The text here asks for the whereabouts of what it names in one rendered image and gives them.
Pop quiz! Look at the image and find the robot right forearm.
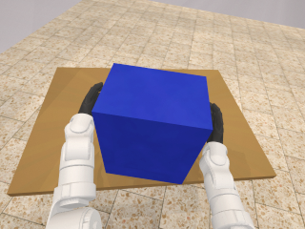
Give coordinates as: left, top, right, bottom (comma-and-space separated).
199, 141, 255, 229

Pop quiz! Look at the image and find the carton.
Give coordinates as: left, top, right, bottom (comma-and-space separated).
91, 63, 214, 184

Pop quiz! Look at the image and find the table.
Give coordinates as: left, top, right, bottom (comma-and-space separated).
7, 67, 276, 197

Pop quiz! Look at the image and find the left robot upper arm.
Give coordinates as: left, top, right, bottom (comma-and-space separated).
46, 207, 102, 229

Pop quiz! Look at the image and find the robot left forearm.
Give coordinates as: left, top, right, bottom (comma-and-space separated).
45, 113, 96, 229

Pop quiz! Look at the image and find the robot right hand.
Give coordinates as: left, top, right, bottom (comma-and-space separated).
207, 102, 224, 144

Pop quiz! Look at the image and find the robot left hand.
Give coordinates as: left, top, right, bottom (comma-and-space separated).
78, 82, 103, 116

